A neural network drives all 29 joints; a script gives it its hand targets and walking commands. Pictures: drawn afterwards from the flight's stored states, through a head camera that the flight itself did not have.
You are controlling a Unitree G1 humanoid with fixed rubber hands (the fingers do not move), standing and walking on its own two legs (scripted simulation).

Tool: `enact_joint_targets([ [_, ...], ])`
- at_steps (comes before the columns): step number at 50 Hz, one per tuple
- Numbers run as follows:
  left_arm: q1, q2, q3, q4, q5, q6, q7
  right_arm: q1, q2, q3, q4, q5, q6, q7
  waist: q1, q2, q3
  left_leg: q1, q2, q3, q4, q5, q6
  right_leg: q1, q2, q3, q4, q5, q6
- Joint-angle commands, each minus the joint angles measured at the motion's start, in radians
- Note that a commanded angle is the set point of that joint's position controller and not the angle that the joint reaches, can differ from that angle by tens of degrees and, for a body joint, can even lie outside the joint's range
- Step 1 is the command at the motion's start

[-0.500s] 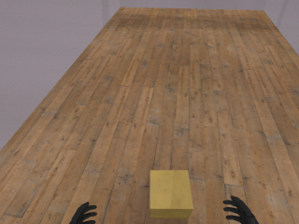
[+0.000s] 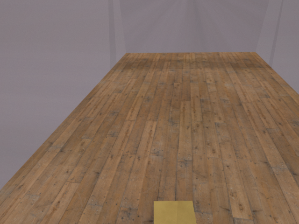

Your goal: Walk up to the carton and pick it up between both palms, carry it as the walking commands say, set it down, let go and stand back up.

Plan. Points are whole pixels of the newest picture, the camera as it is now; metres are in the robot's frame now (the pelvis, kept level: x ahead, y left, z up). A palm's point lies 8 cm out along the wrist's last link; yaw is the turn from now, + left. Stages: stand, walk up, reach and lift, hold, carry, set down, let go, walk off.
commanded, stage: stand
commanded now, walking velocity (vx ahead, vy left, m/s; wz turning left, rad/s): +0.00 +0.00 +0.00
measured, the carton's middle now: out of the picture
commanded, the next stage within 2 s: none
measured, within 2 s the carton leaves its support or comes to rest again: neither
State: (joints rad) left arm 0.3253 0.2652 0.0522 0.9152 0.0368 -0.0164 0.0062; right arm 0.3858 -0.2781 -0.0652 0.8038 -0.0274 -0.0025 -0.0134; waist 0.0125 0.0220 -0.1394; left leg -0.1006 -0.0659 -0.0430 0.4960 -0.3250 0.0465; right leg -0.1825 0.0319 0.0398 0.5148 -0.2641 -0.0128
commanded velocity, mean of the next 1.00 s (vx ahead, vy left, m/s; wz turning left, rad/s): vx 0.00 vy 0.00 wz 0.00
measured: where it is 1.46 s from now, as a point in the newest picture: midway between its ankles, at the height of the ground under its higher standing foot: outside the picture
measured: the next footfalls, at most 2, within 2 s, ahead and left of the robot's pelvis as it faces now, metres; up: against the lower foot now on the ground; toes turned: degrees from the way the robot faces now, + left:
none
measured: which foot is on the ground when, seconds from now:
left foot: down 0.00-1.00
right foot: down 0.00-1.00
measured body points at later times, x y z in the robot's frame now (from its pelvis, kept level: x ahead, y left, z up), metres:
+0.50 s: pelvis -0.05 +0.00 +0.00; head -0.10 +0.00 +0.45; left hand -0.02 +0.28 -0.14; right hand -0.03 -0.28 -0.14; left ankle -0.03 +0.09 -0.74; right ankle +0.01 -0.11 -0.74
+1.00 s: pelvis -0.06 +0.01 +0.00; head -0.09 +0.00 +0.45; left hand -0.02 +0.28 -0.14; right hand -0.02 -0.28 -0.14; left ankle -0.03 +0.09 -0.74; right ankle +0.01 -0.11 -0.74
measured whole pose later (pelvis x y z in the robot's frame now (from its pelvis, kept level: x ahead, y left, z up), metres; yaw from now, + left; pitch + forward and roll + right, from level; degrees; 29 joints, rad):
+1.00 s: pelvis -0.06 +0.01 +0.00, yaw -1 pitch -5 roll +1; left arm 0.22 0.28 0.00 1.16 0.02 -0.02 -0.01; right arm 0.28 -0.30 -0.02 1.04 -0.01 -0.03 0.00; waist 0.01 0.01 -0.01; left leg -0.16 -0.08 -0.02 0.47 -0.23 0.05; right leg -0.23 0.02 0.07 0.47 -0.15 0.01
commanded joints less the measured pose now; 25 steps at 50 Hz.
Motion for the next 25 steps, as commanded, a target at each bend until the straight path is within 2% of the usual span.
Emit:
enact_joint_targets([
  [1,-0.118,0.208,0.040,-0.105,-0.003,-0.038,0.007,-0.100,-0.206,-0.045,-0.106,0.000,-0.055,-0.008,0.003,-0.048,0.190,-0.192,0.126,-0.142,-0.165,0.105,-0.008,-0.023,-0.103,0.121,-0.138,0.085,-0.035],
  [5,-0.118,0.226,0.040,-0.063,-0.004,-0.040,0.004,-0.083,-0.220,-0.040,-0.061,-0.003,-0.058,-0.005,-0.001,-0.049,0.211,-0.210,0.119,-0.146,-0.182,0.009,-0.002,-0.032,-0.105,0.140,-0.163,0.016,-0.033],
  [13,-0.108,0.238,0.030,0.016,-0.003,-0.037,-0.002,-0.063,-0.223,-0.030,0.022,0.000,-0.062,-0.001,0.001,-0.042,0.258,-0.247,0.123,-0.164,-0.205,-0.105,0.008,-0.056,-0.109,0.162,-0.185,-0.091,-0.035],
  [16,-0.102,0.241,0.025,0.037,-0.004,-0.035,-0.004,-0.057,-0.230,-0.027,0.044,0.002,-0.061,-0.001,-0.001,-0.024,0.273,-0.268,0.126,-0.172,-0.214,-0.161,0.010,-0.064,-0.106,0.168,-0.188,-0.121,-0.034],
  [25,-0.099,0.242,0.011,0.095,-0.011,-0.031,-0.006,-0.073,-0.232,-0.015,0.093,0.012,-0.060,-0.004,0.003,-0.020,0.254,-0.262,0.137,-0.189,-0.221,-0.171,0.014,-0.049,-0.104,0.164,-0.170,-0.108,-0.034],
])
